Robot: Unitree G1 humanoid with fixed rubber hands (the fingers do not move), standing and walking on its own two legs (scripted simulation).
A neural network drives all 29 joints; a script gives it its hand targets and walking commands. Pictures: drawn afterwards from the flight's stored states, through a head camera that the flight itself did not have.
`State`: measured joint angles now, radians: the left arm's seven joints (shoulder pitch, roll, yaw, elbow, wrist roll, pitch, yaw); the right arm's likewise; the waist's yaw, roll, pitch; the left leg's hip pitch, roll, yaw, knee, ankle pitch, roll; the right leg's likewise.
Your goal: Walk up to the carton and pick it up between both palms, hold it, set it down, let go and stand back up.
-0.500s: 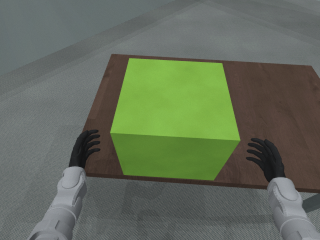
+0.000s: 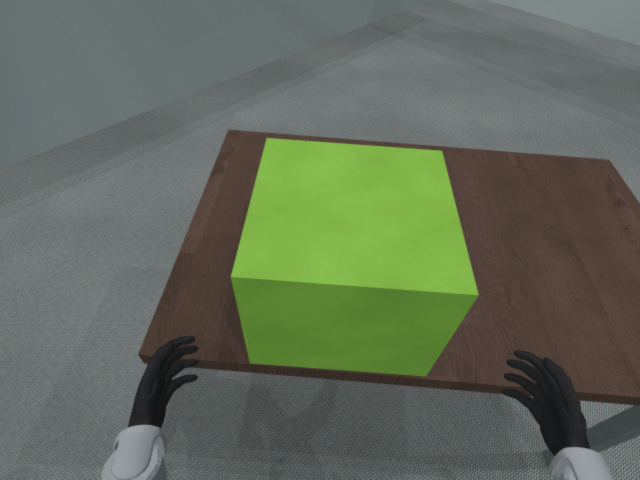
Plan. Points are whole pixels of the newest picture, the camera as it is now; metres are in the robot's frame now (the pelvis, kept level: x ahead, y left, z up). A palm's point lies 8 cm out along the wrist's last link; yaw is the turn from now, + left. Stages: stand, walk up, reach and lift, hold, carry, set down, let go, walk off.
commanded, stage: set down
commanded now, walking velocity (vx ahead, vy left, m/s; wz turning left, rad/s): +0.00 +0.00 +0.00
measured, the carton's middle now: (346, 256) +0.46 -0.02 -0.02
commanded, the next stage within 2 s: let go in 1.30 s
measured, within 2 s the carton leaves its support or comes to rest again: neither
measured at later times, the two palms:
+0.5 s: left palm (133, 439) +0.17 +0.24 -0.04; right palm (519, 447) +0.19 -0.24 -0.04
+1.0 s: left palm (127, 447) +0.16 +0.24 -0.05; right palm (506, 455) +0.18 -0.22 -0.05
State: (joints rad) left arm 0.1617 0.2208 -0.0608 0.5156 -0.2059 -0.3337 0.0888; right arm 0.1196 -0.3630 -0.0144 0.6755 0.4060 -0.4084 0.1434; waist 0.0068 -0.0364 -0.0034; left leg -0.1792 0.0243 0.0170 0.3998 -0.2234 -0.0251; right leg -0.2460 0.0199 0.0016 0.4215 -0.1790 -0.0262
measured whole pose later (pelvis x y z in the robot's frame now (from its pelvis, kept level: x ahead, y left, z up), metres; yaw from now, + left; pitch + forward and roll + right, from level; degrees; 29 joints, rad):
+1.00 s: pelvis +0.02 +0.02 +0.00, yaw +0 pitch -3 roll -1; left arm 0.35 0.23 -0.05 0.39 -0.12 -0.12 0.05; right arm 0.25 -0.22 -0.04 0.67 0.16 -0.33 0.06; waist 0.03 -0.01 0.05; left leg -0.07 0.02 0.01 0.37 -0.25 -0.01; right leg -0.10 0.02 0.00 0.32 -0.17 -0.01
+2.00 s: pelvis +0.02 +0.02 +0.00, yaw +1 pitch -2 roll +0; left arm 0.19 0.35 0.03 0.73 0.04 0.01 0.00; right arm 0.20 -0.37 -0.03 0.81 -0.04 -0.03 -0.01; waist 0.01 -0.03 0.00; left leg -0.12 0.00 0.00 0.44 -0.27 0.00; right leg -0.17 -0.01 -0.01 0.44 -0.23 0.00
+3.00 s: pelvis +0.00 +0.02 +0.00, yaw +2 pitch -3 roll +0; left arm 0.13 0.40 -0.01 1.06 0.01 -0.01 0.00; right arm 0.12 -0.40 0.01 1.05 -0.02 -0.01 0.00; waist 0.01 -0.02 0.04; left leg -0.09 -0.02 -0.02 0.33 -0.19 0.01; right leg -0.13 -0.02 0.00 0.33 -0.15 0.02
